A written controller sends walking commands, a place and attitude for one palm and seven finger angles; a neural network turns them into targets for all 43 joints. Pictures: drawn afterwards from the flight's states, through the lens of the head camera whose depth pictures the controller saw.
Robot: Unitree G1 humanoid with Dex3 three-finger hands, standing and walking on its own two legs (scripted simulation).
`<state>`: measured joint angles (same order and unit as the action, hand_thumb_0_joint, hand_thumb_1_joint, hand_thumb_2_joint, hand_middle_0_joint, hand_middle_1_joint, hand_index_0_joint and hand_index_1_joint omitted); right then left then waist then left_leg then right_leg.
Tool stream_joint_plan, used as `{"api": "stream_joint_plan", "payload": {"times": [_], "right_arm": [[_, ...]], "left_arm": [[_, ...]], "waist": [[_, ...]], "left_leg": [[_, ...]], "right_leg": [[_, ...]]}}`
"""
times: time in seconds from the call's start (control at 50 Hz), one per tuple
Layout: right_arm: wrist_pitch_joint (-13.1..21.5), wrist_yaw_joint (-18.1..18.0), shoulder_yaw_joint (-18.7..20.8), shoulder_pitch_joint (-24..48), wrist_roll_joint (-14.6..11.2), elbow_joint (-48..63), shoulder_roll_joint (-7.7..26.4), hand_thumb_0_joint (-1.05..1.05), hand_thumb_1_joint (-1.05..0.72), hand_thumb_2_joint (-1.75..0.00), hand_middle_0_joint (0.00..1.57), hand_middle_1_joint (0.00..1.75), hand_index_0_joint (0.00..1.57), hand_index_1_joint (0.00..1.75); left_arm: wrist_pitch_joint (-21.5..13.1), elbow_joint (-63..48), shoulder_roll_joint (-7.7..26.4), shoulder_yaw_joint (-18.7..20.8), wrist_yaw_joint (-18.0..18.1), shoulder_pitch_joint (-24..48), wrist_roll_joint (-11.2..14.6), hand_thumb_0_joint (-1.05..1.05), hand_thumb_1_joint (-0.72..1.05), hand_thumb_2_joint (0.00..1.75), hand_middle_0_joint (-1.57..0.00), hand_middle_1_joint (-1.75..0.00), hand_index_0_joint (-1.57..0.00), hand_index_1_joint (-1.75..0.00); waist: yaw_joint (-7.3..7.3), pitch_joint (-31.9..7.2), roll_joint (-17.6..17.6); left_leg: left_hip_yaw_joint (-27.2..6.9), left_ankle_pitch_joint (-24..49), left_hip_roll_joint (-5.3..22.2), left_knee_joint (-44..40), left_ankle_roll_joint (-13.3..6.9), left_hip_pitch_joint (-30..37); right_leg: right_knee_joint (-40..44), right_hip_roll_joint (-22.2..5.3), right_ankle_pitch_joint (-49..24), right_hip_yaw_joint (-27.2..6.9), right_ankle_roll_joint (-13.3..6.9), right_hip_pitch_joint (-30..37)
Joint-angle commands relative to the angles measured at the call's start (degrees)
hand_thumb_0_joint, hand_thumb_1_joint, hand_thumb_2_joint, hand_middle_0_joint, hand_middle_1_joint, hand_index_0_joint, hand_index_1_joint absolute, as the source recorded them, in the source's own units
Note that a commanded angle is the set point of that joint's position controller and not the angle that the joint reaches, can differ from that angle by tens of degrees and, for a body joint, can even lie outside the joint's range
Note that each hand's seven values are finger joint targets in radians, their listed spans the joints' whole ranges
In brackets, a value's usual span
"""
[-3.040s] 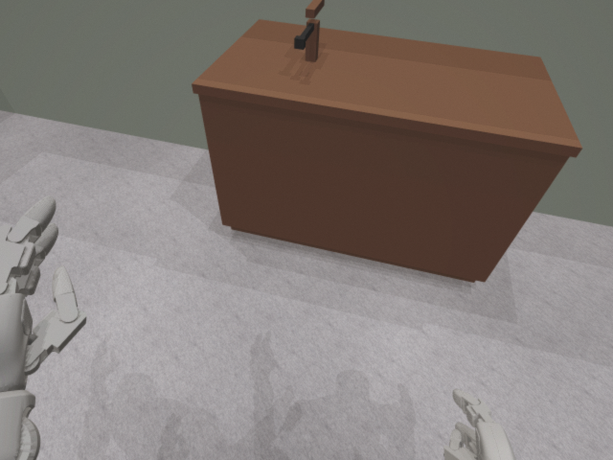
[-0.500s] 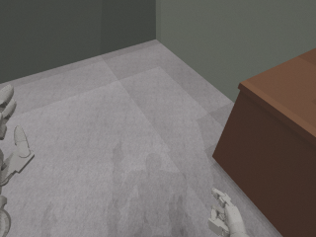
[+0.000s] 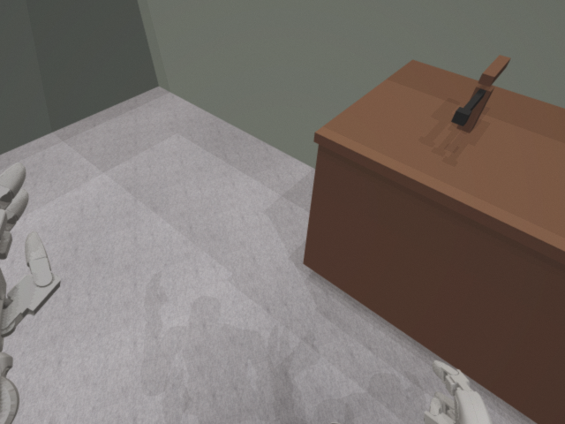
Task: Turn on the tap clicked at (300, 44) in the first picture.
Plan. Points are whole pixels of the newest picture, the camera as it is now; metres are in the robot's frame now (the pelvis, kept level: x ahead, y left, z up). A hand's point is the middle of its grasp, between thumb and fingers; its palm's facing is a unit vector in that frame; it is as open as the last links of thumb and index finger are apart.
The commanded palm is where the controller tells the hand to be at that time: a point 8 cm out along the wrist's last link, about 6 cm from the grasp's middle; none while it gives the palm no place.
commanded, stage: turn to face it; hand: left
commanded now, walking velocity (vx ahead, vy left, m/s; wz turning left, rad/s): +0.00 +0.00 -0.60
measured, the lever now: (461, 116) +0.76 -0.34 +0.07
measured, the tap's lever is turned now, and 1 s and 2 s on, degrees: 0 0 0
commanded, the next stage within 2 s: take the last steps up to it in 1.52 s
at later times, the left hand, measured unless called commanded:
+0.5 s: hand (182, 307) +0.19 +0.12 +0.18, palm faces +0.17 -0.88 -0.45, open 7.4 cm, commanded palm +0.15 +0.17 +0.18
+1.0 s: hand (340, 380) +0.14 -0.03 +0.17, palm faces -0.17 -0.86 -0.49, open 7.4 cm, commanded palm +0.12 +0.06 +0.18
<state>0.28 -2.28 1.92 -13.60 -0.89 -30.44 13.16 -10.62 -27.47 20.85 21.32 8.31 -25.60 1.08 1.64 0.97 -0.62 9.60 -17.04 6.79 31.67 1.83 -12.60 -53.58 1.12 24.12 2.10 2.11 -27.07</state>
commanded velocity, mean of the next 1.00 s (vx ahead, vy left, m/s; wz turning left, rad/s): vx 0.00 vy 0.00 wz -0.60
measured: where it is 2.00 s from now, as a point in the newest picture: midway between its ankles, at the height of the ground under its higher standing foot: outside the picture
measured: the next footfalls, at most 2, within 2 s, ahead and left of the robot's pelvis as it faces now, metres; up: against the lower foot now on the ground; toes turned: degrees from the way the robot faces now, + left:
right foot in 0.14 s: +0.04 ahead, -0.14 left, +0.00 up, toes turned -12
left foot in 0.56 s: -0.02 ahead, +0.08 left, +0.00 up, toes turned -14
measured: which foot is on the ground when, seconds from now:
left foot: down 0.00-0.16, up 0.18-0.54, down 0.56-0.84, up 0.86-1.00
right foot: up 0.00-0.12, down 0.14-0.58, up 0.60-0.80, down 0.82-1.00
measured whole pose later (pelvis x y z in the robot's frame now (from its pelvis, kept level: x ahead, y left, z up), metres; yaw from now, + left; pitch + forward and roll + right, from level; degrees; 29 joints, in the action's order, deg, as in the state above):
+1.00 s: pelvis -0.17 -0.08 -0.01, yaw -34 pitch -1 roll +2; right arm -1.7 -0.5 -0.1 -9.1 -0.6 -33.2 12.4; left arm -11.4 -32.0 21.9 21.0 8.2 -27.6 3.1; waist -0.2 8.5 1.4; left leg 1.4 -25.6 4.2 62.3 5.0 -26.4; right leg -34.1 3.4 10.7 0.5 -4.9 -22.3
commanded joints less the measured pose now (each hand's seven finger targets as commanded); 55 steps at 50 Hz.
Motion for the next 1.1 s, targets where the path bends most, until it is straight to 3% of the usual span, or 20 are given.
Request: {"api": "stream_joint_plan", "payload": {"times": [0.0,0.1,0.12,0.14,0.16,0.24,0.34,0.5,0.54,0.56,0.58,0.62,0.76,0.78,0.8,0.82,0.84,0.9,0.94,1.08], "right_arm": [[4.3,1.3,1.5,3.9,-0.3,7.9,7.0,0.0,-0.9,-0.9,0.2,0.3,0.2,0.3],[5.0,1.8,1.3,3.1,-0.2,7.8,6.5,0.0,-0.9,-0.9,0.2,0.3,0.2,0.3],[5.0,2.0,1.2,2.8,-0.5,8.0,5.3,0.0,-0.9,-0.9,0.2,0.3,0.2,0.3],[4.8,1.9,0.3,4.9,-0.4,9.3,3.5,0.0,-0.9,-0.9,0.2,0.3,0.2,0.3],[4.4,1.5,1.0,6.3,-0.9,9.6,4.1,0.0,-0.9,-0.9,0.2,0.3,0.2,0.3],[0.5,1.8,-1.2,7.3,0.1,6.9,2.0,0.0,-0.9,-0.9,0.2,0.3,0.2,0.3],[-0.4,0.3,0.0,8.1,0.4,6.6,4.0,0.0,-0.9,-0.9,0.2,0.3,0.2,0.3],[-1.8,0.4,0.4,5.9,0.3,8.1,5.5,0.0,-0.9,-0.9,0.2,0.3,0.2,0.3],[-1.3,0.1,0.8,5.3,0.7,9.0,6.8,0.0,-0.9,-0.9,0.2,0.3,0.2,0.3],[-0.7,0.0,1.1,6.7,1.0,9.6,7.6,0.0,-0.9,-0.9,0.2,0.3,0.2,0.3],[0.2,-0.2,0.5,7.2,0.8,9.4,4.9,0.0,-0.9,-0.9,0.2,0.3,0.2,0.3],[1.0,0.6,1.5,6.7,0.1,9.3,5.0,0.0,-0.9,-0.9,0.2,0.3,0.2,0.3],[4.8,1.3,1.3,3.3,-0.4,7.8,6.9,0.0,-0.9,-0.9,0.2,0.3,0.2,0.3],[5.1,1.5,1.3,3.3,-0.5,7.7,6.7,0.0,-0.9,-0.9,0.2,0.3,0.2,0.3],[5.2,1.6,1.2,3.3,-0.7,7.8,5.4,0.0,-0.9,-0.9,0.2,0.3,0.2,0.3],[5.2,1.3,0.3,6.1,-0.4,8.9,3.7,0.0,-0.9,-0.9,0.2,0.3,0.2,0.3],[4.5,1.4,1.2,7.8,-0.8,8.9,4.5,0.0,-0.9,-0.9,0.2,0.3,0.2,0.3],[1.4,1.8,-0.9,7.8,0.2,7.3,2.5,0.0,-0.9,-0.9,0.2,0.3,0.2,0.3],[0.5,1.6,-0.5,8.7,0.1,7.1,2.9,0.0,-0.9,-0.9,0.2,0.3,0.2,0.3],[-0.7,1.1,0.3,7.6,0.0,7.7,4.5,0.0,-0.9,-0.9,0.2,0.3,0.2,0.3]], "left_arm": [[-3.4,-14.9,7.6,1.6,0.3,6.3,-0.4,0.0,0.9,0.9,-0.2,-0.3,-0.2,-0.3],[-3.1,-13.5,10.9,6.0,0.2,5.1,0.1,0.0,0.9,0.9,-0.2,-0.3,-0.2,-0.3],[-3.5,-13.8,12.6,7.6,0.6,4.8,-0.1,0.0,0.9,0.9,-0.2,-0.3,-0.2,-0.3],[-3.5,-12.4,14.4,9.8,1.2,1.8,0.1,0.0,0.9,0.9,-0.2,-0.3,-0.2,-0.3],[-2.7,-13.2,15.1,11.3,1.5,-0.5,1.9,0.0,0.9,0.9,-0.2,-0.3,-0.2,-0.3],[-3.5,-16.0,12.3,11.4,1.5,-4.6,2.5,0.0,0.9,0.9,-0.2,-0.3,-0.2,-0.3],[-2.8,-12.9,11.6,9.0,1.5,-3.1,2.7,0.0,0.9,0.9,-0.2,-0.3,-0.2,-0.3],[-2.5,-13.4,10.3,4.6,1.2,3.5,1.6,0.0,0.9,0.9,-0.2,-0.3,-0.2,-0.3],[-3.6,-16.8,10.7,3.6,0.5,7.4,1.5,0.0,0.9,0.9,-0.2,-0.3,-0.2,-0.3],[-4.3,-17.2,11.2,4.8,0.2,8.4,1.0,0.0,0.9,0.9,-0.2,-0.3,-0.2,-0.3],[-4.4,-18.3,12.9,6.3,0.7,9.9,-0.3,0.0,0.9,0.9,-0.2,-0.3,-0.2,-0.3],[-4.0,-11.8,9.2,4.6,0.0,4.0,-0.1,0.0,0.9,0.9,-0.2,-0.3,-0.2,-0.3],[-3.4,-10.9,8.7,3.2,0.4,8.0,0.2,0.0,0.9,0.9,-0.2,-0.3,-0.2,-0.3],[-3.4,-11.0,9.2,3.6,0.5,9.4,0.0,0.0,0.9,0.9,-0.2,-0.3,-0.2,-0.3],[-3.8,-11.2,11.8,5.4,0.9,9.7,-0.3,0.0,0.9,0.9,-0.2,-0.3,-0.2,-0.3],[-4.1,-10.8,15.1,9.0,1.7,7.8,0.1,0.0,0.9,0.9,-0.2,-0.3,-0.2,-0.3],[-3.2,-10.8,14.2,9.2,1.9,5.6,1.6,0.0,0.9,0.9,-0.2,-0.3,-0.2,-0.3],[-4.4,-17.6,13.6,10.6,2.0,-1.5,2.5,0.0,0.9,0.9,-0.2,-0.3,-0.2,-0.3],[-4.8,-18.3,13.5,11.2,2.0,-3.2,2.7,0.0,0.9,0.9,-0.2,-0.3,-0.2,-0.3],[-4.0,-13.2,11.8,9.4,1.7,-4.5,2.6,0.0,0.9,0.9,-0.2,-0.3,-0.2,-0.3]], "waist": [[-1.62,-1.1,16.3],[-0.8,-4.6,11.9],[-0.73,-7.0,3.0],[0.23,-8.9,-9.7],[0.96,-10.3,-15.2],[-0.93,-12.3,-4.4],[-0.58,-8.8,-5.6],[-0.47,-8.5,-5.0],[-1.3,-5.4,4.7],[-0.74,-3.6,16.3],[-0.07,-2.4,20.3],[-0.25,2.6,14.7],[-0.97,-1.3,11.9],[-0.82,-2.6,9.8],[-0.69,-4.5,-0.5],[0.72,-5.4,-13.6],[1.29,-9.7,-16.8],[-0.17,-12.0,-3.9],[-0.66,-12.1,-4.5],[0.26,-9.1,-6.3]], "left_leg": [[-4.0,24.4,14.6,-9.8,-5.2,-0.3],[-0.3,15.8,12.6,3.0,-1.6,-4.4],[2.2,9.5,8.4,13.6,0.3,-7.1],[1.2,-14.5,0.7,24.6,2.7,-19.1],[-6.5,-18.5,-1.2,33.3,2.9,-20.3],[-10.9,-8.7,-0.1,35.8,3.9,-21.0],[-8.6,-7.9,-2.3,22.0,3.0,-13.0],[-5.9,-8.8,-5.2,-3.8,-0.7,3.1],[-12.1,-10.0,2.8,-15.8,-4.5,10.2],[-21.5,-10.6,13.7,-19.7,-8.9,10.1],[-24.5,-12.3,20.4,-22.7,-12.3,-0.5],[-14.7,-8.2,17.5,-20.0,-11.7,-8.6],[-1.1,14.1,12.1,-1.6,-2.8,-2.0],[-0.2,11.4,10.3,3.9,-1.6,-4.3],[1.4,3.9,5.8,14.9,0.5,-8.2],[-0.4,-17.7,-1.5,27.1,2.6,-19.4],[-8.5,-18.4,-1.7,34.4,2.6,-18.4],[-11.9,-8.9,-1.1,37.2,3.3,-20.3],[-11.0,-8.1,-1.3,30.9,3.5,-17.5],[-8.2,-10.5,-4.9,9.3,1.3,-6.3]], "right_leg": [[7.0,-1.7,-0.2,4.2,1.1,3.5],[24.9,-1.6,-11.1,5.3,-0.2,18.5],[28.1,-7.1,-23.4,-1.9,-3.1,22.5],[28.7,-16.7,-44.6,-19.3,-9.1,27.6],[31.9,-20.0,-44.3,-28.5,-10.8,23.5],[30.0,-15.5,-32.0,-18.1,-11.5,23.0],[37.5,-14.1,-10.5,-21.1,-11.4,13.1],[40.7,-9.6,1.0,-24.6,-7.2,6.1],[29.5,-2.7,2.4,-19.4,-3.6,-3.3],[13.1,3.0,1.0,-11.1,-1.1,-8.9],[-6.7,1.8,1.9,-5.4,-0.2,-6.7],[-17.9,-1.1,0.4,-4.9,0.2,-5.4],[21.8,0.6,-6.5,5.9,0.9,12.5],[26.1,-0.3,-11.7,4.2,-0.1,17.4],[29.0,-6.7,-23.5,-5.9,-3.9,21.0],[31.2,-17.0,-42.5,-24.3,-10.2,24.0],[34.4,-19.2,-34.0,-31.6,-10.4,20.5],[31.0,-15.4,-27.0,-23.6,-12.2,24.4],[32.2,-14.1,-24.8,-20.5,-11.4,22.4],[38.9,-12.3,-5.5,-26.6,-11.5,11.7]]}}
